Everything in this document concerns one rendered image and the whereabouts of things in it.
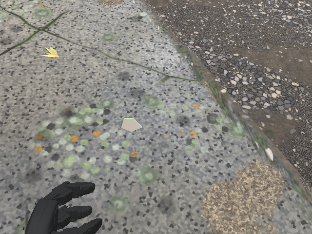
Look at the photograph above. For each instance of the robot left hand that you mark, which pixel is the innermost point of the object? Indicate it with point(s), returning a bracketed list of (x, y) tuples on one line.
[(48, 218)]

